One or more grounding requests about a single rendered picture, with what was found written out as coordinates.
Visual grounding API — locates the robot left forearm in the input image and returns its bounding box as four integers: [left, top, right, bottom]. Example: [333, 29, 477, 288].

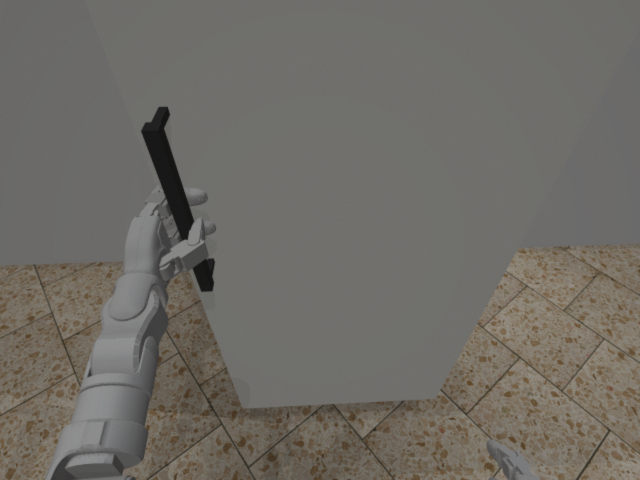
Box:
[44, 273, 168, 480]

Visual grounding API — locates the robot left hand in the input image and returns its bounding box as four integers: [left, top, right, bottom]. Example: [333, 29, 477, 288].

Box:
[123, 185, 216, 288]

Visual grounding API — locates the handle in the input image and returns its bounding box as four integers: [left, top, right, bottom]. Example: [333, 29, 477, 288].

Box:
[141, 107, 215, 292]

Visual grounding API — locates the robot right hand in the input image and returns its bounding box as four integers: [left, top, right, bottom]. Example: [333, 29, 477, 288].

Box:
[487, 440, 541, 480]

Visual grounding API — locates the fridge door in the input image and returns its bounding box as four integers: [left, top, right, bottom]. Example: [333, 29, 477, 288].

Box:
[85, 0, 640, 409]

